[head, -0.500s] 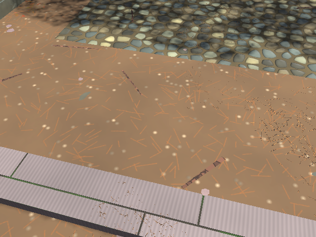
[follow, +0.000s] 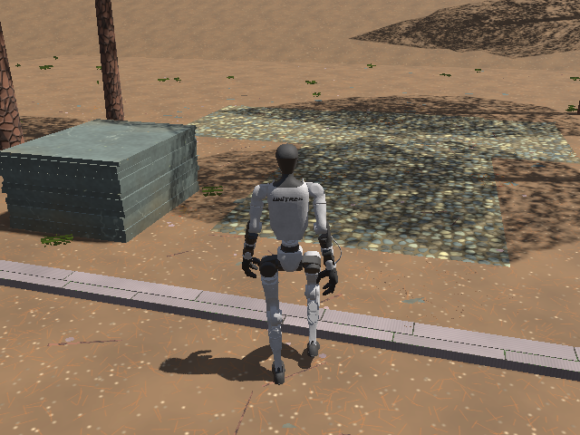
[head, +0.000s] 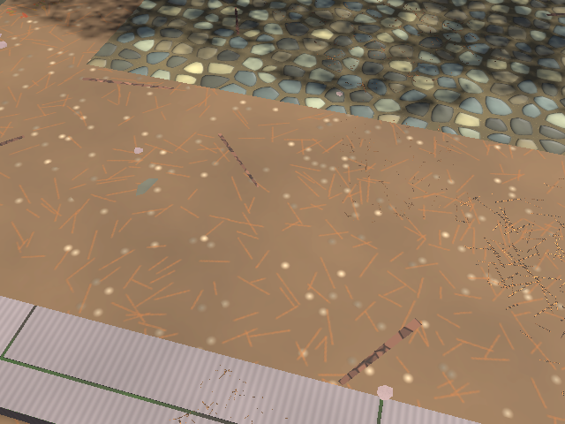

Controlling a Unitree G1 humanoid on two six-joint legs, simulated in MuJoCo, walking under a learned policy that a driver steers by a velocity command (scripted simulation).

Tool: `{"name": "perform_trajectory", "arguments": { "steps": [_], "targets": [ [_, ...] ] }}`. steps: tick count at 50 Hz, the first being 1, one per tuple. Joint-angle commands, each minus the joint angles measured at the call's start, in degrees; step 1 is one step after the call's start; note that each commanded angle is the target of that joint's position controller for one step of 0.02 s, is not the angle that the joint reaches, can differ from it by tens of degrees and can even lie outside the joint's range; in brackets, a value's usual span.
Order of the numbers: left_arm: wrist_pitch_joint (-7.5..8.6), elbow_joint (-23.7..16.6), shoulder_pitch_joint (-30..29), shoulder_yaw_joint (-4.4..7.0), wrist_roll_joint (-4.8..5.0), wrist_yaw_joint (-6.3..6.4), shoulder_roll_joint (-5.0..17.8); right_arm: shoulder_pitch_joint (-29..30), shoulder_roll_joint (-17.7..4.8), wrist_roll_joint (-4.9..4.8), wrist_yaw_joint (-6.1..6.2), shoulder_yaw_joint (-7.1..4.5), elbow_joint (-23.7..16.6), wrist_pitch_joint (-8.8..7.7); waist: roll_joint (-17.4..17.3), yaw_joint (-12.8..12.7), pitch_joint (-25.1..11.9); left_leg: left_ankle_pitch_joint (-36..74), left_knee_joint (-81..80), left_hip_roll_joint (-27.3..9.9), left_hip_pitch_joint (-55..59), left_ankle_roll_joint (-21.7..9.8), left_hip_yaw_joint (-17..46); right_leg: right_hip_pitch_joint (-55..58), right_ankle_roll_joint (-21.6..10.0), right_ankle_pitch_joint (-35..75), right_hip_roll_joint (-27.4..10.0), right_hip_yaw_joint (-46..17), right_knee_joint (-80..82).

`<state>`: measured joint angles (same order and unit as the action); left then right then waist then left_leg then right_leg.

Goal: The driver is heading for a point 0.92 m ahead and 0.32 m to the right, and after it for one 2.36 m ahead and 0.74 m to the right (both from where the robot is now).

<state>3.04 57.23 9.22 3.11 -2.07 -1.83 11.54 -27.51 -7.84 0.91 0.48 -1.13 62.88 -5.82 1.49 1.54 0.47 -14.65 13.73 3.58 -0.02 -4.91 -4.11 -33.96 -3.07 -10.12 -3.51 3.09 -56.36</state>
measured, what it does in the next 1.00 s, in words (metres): climbs: right foot, then left foot 0.06 m higher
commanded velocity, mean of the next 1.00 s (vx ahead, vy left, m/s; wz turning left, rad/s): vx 0.49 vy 0.00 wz -0.19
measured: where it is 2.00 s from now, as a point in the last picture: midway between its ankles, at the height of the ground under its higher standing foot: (362, 235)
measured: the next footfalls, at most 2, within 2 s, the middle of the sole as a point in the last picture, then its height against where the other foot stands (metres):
right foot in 0.22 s outside the picture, level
left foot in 0.64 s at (240, 389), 0.06 m higher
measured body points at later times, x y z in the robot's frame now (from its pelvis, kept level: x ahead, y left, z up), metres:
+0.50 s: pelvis +0.27 -0.02 -0.01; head +0.30 -0.02 +0.44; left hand +0.17 +0.21 -0.15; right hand +0.42 -0.24 -0.13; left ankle +0.37 +0.09 -0.59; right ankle +0.18 -0.09 -0.75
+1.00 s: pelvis +0.55 +0.01 +0.06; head +0.56 +0.02 +0.51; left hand +0.74 +0.22 -0.07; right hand +0.46 -0.22 -0.08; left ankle +0.53 +0.09 -0.69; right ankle +0.59 -0.14 -0.60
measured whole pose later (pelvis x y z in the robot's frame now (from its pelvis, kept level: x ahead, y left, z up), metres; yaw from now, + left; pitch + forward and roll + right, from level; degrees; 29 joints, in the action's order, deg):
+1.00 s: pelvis +0.55 +0.01 +0.06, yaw -14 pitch +1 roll +1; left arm 0.1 48.1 8.5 4.4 -1.6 -1.9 12.7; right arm -24.6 -10.2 1.4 0.8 -3.1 57.2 -7.1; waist 2.1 2.0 0.4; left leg -13.6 17.6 0.0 -5.0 -3.5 -16.2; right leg -39.3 -4.6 -4.9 -4.9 0.4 -63.7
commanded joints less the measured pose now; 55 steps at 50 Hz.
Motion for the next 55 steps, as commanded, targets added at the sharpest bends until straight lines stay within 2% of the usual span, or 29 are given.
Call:
{"name": "perform_trajectory", "arguments": {
  "steps": [1, 5, 6, 7, 9, 10, 11, 12, 13, 14, 15, 16, 20, 22, 24, 26, 28, 30, 31, 32, 33, 34, 35, 36, 37, 40, 41, 46, 55],
  "targets": [
    [-0.19, -4.1, -5.4, -0.61, 0.37, -0.04, -0.2, -4.8, -5.9, 0.23, 0.39, -0.46, -0.5, -0.56, -6.8, -0.1, 6.0, 28.4, -4.7, -13.7, 0.1, -5.5, 7.8, -6.8, 0.8, 3.0, 1.0, 2.8, 5.0],
    [-0.20, -7.0, -12.2, -1.13, 0.59, 0.27, 0.2, -7.5, -6.2, 0.59, 0.89, -0.26, 0.5, -0.39, -6.2, 0.8, 7.6, 36.4, -2.8, -16.0, 4.4, -6.5, 7.6, -7.6, -1.1, 3.5, 1.4, 3.6, 11.2],
    [0.09, -7.3, -13.5, -0.81, 0.34, 0.36, 1.4, -9.3, -4.6, 0.62, 0.98, 0.21, 1.0, -0.16, -3.3, 1.5, 7.1, 44.1, -0.1, -14.8, 9.5, -6.3, 7.3, -9.4, -2.0, 0.4, 3.0, 5.1, 10.1],
    [0.42, -6.9, -12.4, -1.04, 0.35, 0.60, 0.2, -9.7, -4.4, 1.13, 1.21, 0.57, 1.4, 0.15, -3.4, 1.1, 5.5, 57.7, 5.2, -13.8, 12.7, -5.4, 6.3, -6.4, -3.2, -4.4, 5.7, 7.1, 12.3],
    [1.27, -4.6, -3.6, -0.52, 1.57, 1.69, 0.7, -7.8, -9.5, 1.45, 1.65, -0.50, 1.4, 0.46, -8.2, -3.0, 0.2, 71.4, 18.9, -13.8, 10.8, -4.4, 6.8, 10.5, -4.4, -5.4, 9.4, 6.5, 24.7],
    [1.71, -1.8, 5.9, 0.25, 1.48, 2.24, 2.2, -5.4, -10.9, 0.15, 1.56, -1.10, 1.0, 0.52, -9.5, -7.7, -3.6, 66.0, 28.8, -13.4, 4.8, -3.8, 6.2, 25.0, -5.3, 3.1, 8.1, 5.3, 33.9],
    [1.85, 0.8, 15.2, 1.68, 0.30, 2.86, 6.7, -2.2, -9.4, -0.91, 1.06, -0.81, -0.9, -0.18, -8.9, -11.2, -8.4, 45.9, 40.9, -11.7, -10.3, -2.7, 6.3, 43.3, -7.2, 5.8, 0.7, -2.3, 34.0],
    [1.88, 1.5, 18.4, 2.58, -1.08, 2.48, 12.6, -3.0, -2.0, -0.66, 0.89, 0.36, -3.6, -0.74, 4.7, -7.6, -12.4, -17.5, 60.5, -4.3, -29.2, -1.2, 3.3, 57.7, -10.8, 31.5, -18.5, -21.8, 27.8],
    [1.13, 2.6, 21.1, 3.41, 0.46, 1.95, 13.4, -3.4, -4.2, -2.40, 1.38, -0.80, -3.5, -0.24, 3.2, -9.4, -14.5, -14.1, 70.2, -1.4, -38.7, -1.0, 7.1, 58.0, -18.1, 31.0, -21.5, -30.9, 32.3],
    [1.07, 2.4, 16.4, 2.26, 0.66, 1.74, 8.7, 1.8, -5.6, -1.41, 1.33, -1.11, -5.1, -0.14, 1.5, -7.5, -5.9, -9.8, 71.9, -4.6, -44.3, -0.9, 6.8, 51.0, -17.2, 20.7, -19.0, -25.8, 36.4],
    [1.32, 2.0, 12.8, 0.96, 0.41, 1.37, 3.9, 6.1, -5.8, -0.56, 0.81, -1.58, -6.5, 0.03, 1.5, -6.4, -0.1, -7.8, 72.6, -5.5, -46.1, -0.8, 5.2, 44.0, -14.7, 14.6, -15.8, -22.2, 39.2],
    [1.61, 2.4, 11.3, 0.12, -0.01, 1.42, 1.4, 7.8, -5.8, -0.06, 0.22, -1.99, -7.1, 0.58, -0.6, -4.2, 2.8, -6.4, 72.9, -6.4, -45.9, -0.6, 4.9, 38.3, -12.5, 12.9, -13.3, -18.5, 41.3],
    [3.28, 5.1, 14.4, -0.67, 0.76, 1.99, 2.3, 12.2, -1.0, 0.73, -1.17, -1.14, -11.6, 3.59, 1.7, 0.1, 6.8, -7.4, 76.6, -7.2, -50.4, 0.2, 1.6, 27.3, -9.9, 14.4, -9.5, -10.3, 46.6],
    [3.84, 5.8, 15.8, -1.19, 0.28, 1.69, 2.0, 17.5, -0.9, 0.75, -0.83, -0.56, -15.5, 4.10, 4.0, 0.2, 7.9, -8.2, 80.0, -7.6, -56.7, -0.5, 0.3, 25.3, -10.3, 14.6, -8.5, -8.3, 48.5],
    [3.87, 6.1, 15.9, -1.69, 0.42, 1.96, 2.1, 23.8, -2.1, 1.28, -1.03, 0.10, -20.2, 3.89, 2.7, 1.1, 9.3, -6.1, 70.6, -9.8, -58.0, -0.8, 0.1, 23.3, -9.2, 13.0, -6.9, -6.0, 51.6],
    [3.58, 4.8, 15.2, -1.93, 0.98, 2.63, 2.1, 26.5, -1.9, 1.39, -2.23, 1.07, -22.1, 3.73, -0.9, 1.2, 7.9, 3.2, 51.9, -10.2, -45.0, -0.2, -1.2, 18.3, -9.1, 17.4, -5.3, -4.2, 54.5],
    [3.72, 4.1, 16.7, -1.62, 1.69, 2.73, 5.3, 25.6, -1.3, 0.35, -2.27, 1.25, -21.6, 4.21, 1.0, 0.9, 4.8, 5.9, 43.3, -6.0, -32.2, -0.6, -4.4, 20.5, -9.3, 35.2, -6.8, -4.1, 55.2],
    [3.36, 4.6, 19.6, -1.06, 1.77, 2.73, 8.0, 20.9, -3.9, 0.45, -1.25, 0.28, -20.3, 4.11, 3.7, 2.6, -0.6, -0.4, 39.7, -1.4, -28.2, -2.0, -6.7, 33.0, -8.1, 63.0, -7.7, -2.8, 43.4],
    [3.00, 4.7, 20.0, -0.70, 1.09, 2.76, 8.9, 13.7, -5.8, -0.04, -0.72, -0.70, -18.4, 3.36, 5.5, 5.7, -4.3, -3.1, 35.8, 0.2, -22.9, -2.8, -5.0, 37.0, -6.8, 68.4, -8.1, -3.4, 32.9],
    [2.71, 3.9, 18.0, -0.27, 1.21, 2.38, 9.6, 5.2, -7.8, -0.49, -0.41, -1.59, -15.9, 2.44, 5.5, 9.9, -8.6, 0.2, 27.1, -0.1, -12.4, -3.4, -3.0, 35.4, -5.3, 62.2, -6.9, -2.6, 19.9],
    [3.02, 1.6, 19.1, -0.88, 1.29, 1.78, 6.3, 0.5, -14.6, 1.11, -0.11, -3.55, -15.2, 1.58, 1.0, 10.1, -15.3, -10.9, 20.5, -10.8, -0.8, -5.0, 11.5, 26.7, -4.1, 40.3, -3.4, -2.3, 2.4],
    [2.61, -1.3, 25.1, -1.73, 3.46, 0.97, -1.7, 0.7, -20.2, 2.05, -0.59, -5.11, -15.0, 1.55, -16.6, 4.7, -21.7, -14.6, 4.8, -29.4, 9.8, -11.1, 46.3, 7.2, -2.0, -12.1, 8.2, -1.9, -20.3],
    [2.24, -1.2, 22.1, -0.15, 1.39, 0.95, 3.6, 7.1, -17.0, 0.40, -1.15, -4.75, -16.0, 1.86, -8.6, 3.1, -18.2, -16.9, -0.5, -28.1, 2.9, -11.2, 51.6, 3.3, -3.1, -9.1, 4.9, -9.5, -29.4],
    [1.66, -3.5, 18.3, 0.49, 1.24, 1.25, 3.4, 13.3, -12.8, 0.39, -1.20, -3.68, -16.0, 1.63, -4.7, 0.0, -9.0, -20.3, 0.7, -27.8, -5.4, -10.1, 41.0, 0.0, -3.4, -5.6, 2.2, -7.3, -31.9],
    [1.48, -5.1, 14.2, 0.45, 0.78, 1.58, 2.4, 13.9, -8.8, 0.55, -1.29, -2.92, -14.7, 1.06, -0.5, -0.1, -2.9, -14.1, -0.2, -25.8, -11.5, -8.0, 32.5, -1.4, -3.9, -4.3, 0.3, -5.9, -31.5],
    [-0.30, -6.9, 13.8, 1.00, 0.79, 1.22, 1.1, 11.7, -3.5, 0.85, -0.36, -1.90, -10.1, -0.33, -3.3, -3.9, 0.8, 2.2, -0.5, -19.6, -14.5, -3.1, 14.4, -0.1, -4.0, -1.2, -1.8, -7.6, -25.9],
    [-0.92, -7.0, 13.7, 1.00, 1.18, 1.09, 0.8, 9.8, -4.0, 0.81, -0.09, -2.17, -9.5, -0.83, -3.6, -3.8, 1.2, 4.8, -1.7, -19.1, -13.7, -2.9, 11.8, -0.2, -3.5, -2.5, -1.6, -7.1, -22.9],
    [-2.80, -9.7, 5.2, 1.18, 0.53, 0.23, 0.8, 5.5, -6.2, 0.42, 0.23, -2.59, -8.7, -2.10, -5.2, -2.6, 1.7, 13.9, -4.3, -18.2, -8.1, -1.7, 0.6, -6.5, -2.2, 3.0, -1.8, -4.3, -14.4],
    [-2.66, -15.6, -11.0, 0.27, -0.02, -1.67, 1.0, -1.1, -9.4, 0.44, 1.23, -3.09, -7.7, -1.19, -6.1, 2.0, 5.7, 20.9, -5.0, -20.5, 2.6, -2.7, -8.6, -6.0, -1.8, 6.0, -0.9, 3.7, 14.0]
  ]
}}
